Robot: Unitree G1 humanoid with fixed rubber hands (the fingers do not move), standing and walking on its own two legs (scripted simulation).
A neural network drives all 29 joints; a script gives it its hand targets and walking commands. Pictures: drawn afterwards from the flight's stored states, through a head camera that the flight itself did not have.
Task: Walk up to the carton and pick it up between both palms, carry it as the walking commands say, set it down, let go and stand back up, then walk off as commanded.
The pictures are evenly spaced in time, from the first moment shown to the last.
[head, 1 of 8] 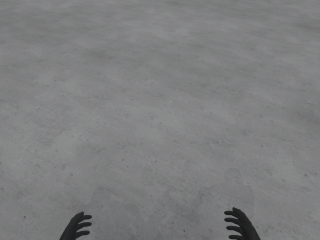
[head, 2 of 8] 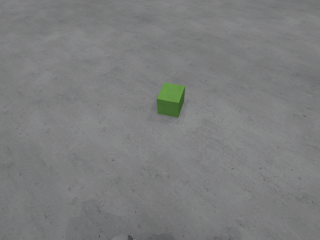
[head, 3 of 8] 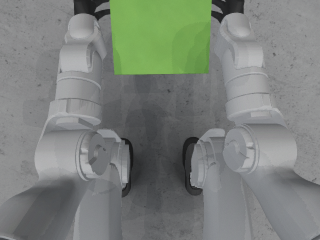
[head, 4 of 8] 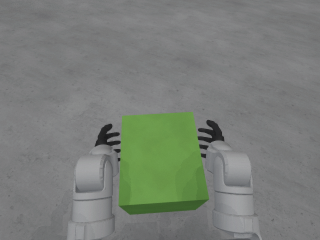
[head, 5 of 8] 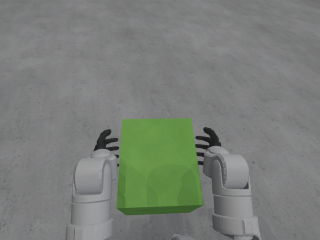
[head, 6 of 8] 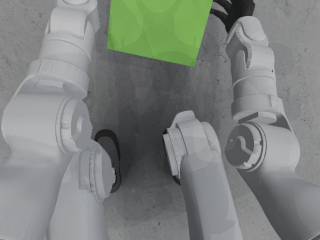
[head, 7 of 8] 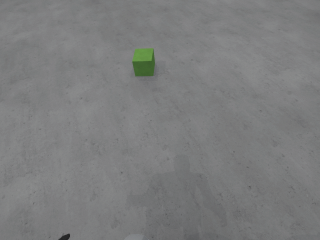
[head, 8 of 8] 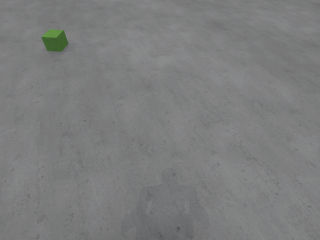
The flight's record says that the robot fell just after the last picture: no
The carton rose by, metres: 0.70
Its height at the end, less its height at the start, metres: +0.00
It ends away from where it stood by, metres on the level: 1.52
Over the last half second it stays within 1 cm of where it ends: yes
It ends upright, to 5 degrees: yes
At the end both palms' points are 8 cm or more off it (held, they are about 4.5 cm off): yes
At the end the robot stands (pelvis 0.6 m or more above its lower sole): yes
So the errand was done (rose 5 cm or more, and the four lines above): yes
